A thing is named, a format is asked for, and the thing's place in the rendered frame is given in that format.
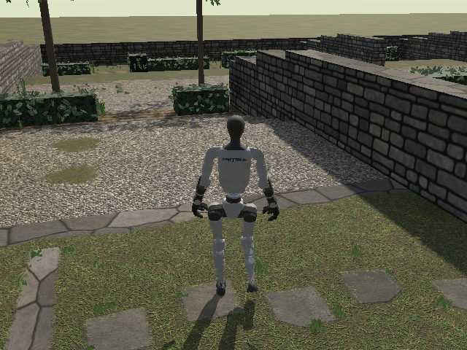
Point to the robot right forearm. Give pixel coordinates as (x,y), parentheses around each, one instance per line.
(270,197)

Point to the left robot thigh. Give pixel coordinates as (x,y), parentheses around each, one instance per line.
(215,214)

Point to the humanoid robot torso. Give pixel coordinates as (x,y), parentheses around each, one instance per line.
(234,176)

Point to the robot left forearm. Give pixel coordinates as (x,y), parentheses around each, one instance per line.
(199,194)

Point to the robot right upper arm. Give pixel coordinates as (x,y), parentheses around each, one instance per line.
(258,155)

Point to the left robot hand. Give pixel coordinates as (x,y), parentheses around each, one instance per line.
(201,207)

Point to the robot left upper arm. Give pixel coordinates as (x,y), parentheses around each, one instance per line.
(211,154)

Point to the right robot hand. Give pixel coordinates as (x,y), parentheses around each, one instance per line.
(270,210)

